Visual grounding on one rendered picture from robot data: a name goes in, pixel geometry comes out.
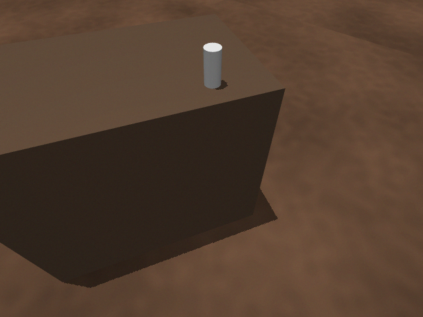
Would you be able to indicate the can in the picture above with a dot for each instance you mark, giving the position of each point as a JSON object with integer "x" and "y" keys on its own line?
{"x": 212, "y": 65}

